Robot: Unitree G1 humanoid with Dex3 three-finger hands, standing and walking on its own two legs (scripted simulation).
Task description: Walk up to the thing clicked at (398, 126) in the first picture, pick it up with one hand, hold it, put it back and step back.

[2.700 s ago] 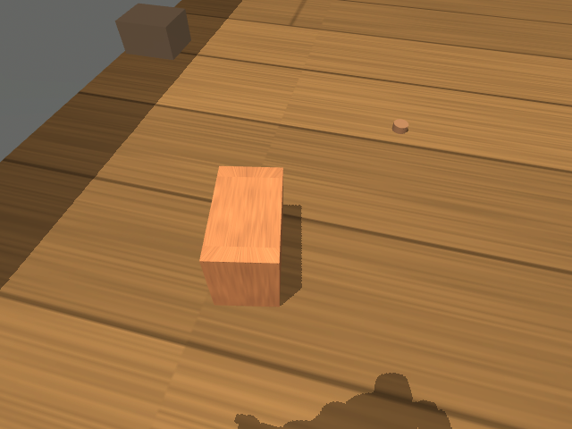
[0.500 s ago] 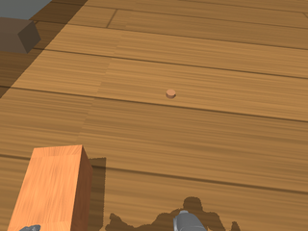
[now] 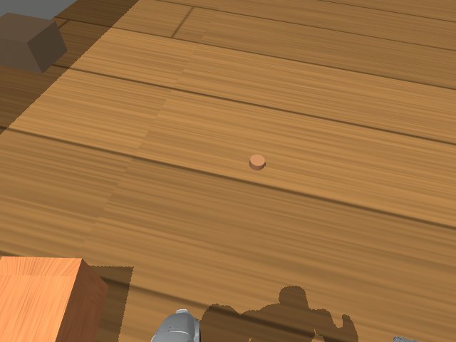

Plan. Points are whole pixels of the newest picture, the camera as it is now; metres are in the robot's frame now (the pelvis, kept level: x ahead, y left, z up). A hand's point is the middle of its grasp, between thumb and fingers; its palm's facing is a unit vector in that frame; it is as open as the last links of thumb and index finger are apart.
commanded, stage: walk up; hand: left
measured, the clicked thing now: (257, 162) +1.08 -0.13 -0.74
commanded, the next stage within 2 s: none
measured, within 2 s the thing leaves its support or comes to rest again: neither
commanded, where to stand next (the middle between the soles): +0.71 -0.39 m, yaw +4 degrees
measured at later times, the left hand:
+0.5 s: hand (167, 240) +0.32 +0.16 -0.13, palm faces -0.07 -0.92 -0.38, open 7.4 cm
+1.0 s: hand (226, 220) +0.41 +0.03 -0.17, palm faces -0.05 -0.96 -0.28, open 7.4 cm
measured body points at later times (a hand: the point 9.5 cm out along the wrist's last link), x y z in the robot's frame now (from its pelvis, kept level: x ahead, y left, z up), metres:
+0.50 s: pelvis +0.21 -0.13 -0.01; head +0.22 -0.13 +0.43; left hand +0.33 +0.21 -0.10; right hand +0.21 -0.49 -0.11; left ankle +0.14 +0.09 -0.72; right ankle +0.28 -0.28 -0.73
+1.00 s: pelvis +0.37 -0.23 -0.01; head +0.38 -0.19 +0.44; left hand +0.41 +0.08 -0.15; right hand +0.45 -0.56 -0.09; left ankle +0.44 -0.11 -0.73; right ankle +0.33 -0.33 -0.67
